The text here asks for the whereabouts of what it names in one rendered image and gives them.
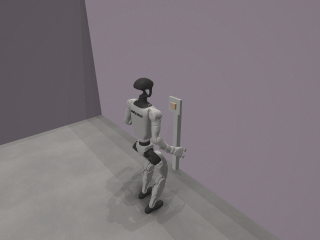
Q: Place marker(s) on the robot right hand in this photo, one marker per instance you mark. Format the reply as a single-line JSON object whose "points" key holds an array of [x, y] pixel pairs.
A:
{"points": [[179, 152]]}

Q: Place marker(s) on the button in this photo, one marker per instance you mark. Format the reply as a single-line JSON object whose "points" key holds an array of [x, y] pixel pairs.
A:
{"points": [[173, 105]]}

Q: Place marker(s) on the robot right upper arm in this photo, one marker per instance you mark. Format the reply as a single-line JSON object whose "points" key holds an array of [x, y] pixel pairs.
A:
{"points": [[155, 116]]}

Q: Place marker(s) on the robot left upper arm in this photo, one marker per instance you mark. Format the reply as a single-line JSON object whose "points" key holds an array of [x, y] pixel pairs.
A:
{"points": [[128, 119]]}

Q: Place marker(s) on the robot right foot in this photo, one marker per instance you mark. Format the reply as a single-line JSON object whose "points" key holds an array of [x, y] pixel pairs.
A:
{"points": [[157, 205]]}

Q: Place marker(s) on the robot head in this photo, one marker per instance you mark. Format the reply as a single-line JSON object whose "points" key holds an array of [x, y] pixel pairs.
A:
{"points": [[143, 84]]}

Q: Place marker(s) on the panel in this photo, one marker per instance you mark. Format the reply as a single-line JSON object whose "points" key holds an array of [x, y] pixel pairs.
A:
{"points": [[177, 119]]}

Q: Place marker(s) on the right robot forearm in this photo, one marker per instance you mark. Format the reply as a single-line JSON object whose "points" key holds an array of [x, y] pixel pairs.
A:
{"points": [[161, 144]]}

